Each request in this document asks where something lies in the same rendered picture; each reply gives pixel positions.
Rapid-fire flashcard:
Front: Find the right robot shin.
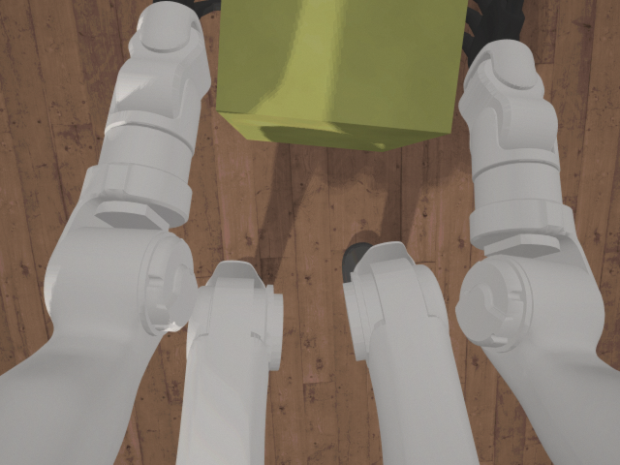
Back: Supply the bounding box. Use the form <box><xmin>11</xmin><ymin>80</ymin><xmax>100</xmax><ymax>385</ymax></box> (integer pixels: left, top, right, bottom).
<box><xmin>354</xmin><ymin>241</ymin><xmax>450</xmax><ymax>333</ymax></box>

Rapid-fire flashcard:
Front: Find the robot right hand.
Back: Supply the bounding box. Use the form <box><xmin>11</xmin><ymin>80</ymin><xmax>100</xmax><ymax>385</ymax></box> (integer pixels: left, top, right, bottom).
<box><xmin>462</xmin><ymin>0</ymin><xmax>525</xmax><ymax>69</ymax></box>

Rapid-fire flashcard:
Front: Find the right robot upper arm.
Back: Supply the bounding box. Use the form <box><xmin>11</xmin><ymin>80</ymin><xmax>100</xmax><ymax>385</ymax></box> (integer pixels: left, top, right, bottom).
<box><xmin>455</xmin><ymin>254</ymin><xmax>620</xmax><ymax>465</ymax></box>

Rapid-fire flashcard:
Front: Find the robot left hand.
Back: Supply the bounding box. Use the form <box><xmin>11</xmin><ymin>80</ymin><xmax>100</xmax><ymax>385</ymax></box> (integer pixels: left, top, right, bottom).
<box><xmin>153</xmin><ymin>0</ymin><xmax>221</xmax><ymax>19</ymax></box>

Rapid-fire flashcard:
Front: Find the right robot foot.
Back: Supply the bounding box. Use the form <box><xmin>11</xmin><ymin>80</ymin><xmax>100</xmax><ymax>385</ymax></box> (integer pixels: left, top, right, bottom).
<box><xmin>342</xmin><ymin>242</ymin><xmax>373</xmax><ymax>283</ymax></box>

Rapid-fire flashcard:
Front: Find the right robot forearm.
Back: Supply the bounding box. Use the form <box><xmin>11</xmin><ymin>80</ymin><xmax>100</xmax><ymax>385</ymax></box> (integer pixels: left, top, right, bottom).
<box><xmin>458</xmin><ymin>40</ymin><xmax>598</xmax><ymax>286</ymax></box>

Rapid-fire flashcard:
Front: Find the carton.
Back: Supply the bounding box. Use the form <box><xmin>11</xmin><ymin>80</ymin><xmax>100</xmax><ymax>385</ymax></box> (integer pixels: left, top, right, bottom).
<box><xmin>216</xmin><ymin>0</ymin><xmax>468</xmax><ymax>152</ymax></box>

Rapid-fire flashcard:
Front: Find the left robot upper arm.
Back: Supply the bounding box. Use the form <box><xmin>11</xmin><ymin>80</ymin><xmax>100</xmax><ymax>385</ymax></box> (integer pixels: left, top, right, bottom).
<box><xmin>0</xmin><ymin>227</ymin><xmax>198</xmax><ymax>465</ymax></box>

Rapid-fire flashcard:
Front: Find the left robot forearm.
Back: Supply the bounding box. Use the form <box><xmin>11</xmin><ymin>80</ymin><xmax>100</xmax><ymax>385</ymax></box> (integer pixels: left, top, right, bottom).
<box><xmin>44</xmin><ymin>1</ymin><xmax>211</xmax><ymax>311</ymax></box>

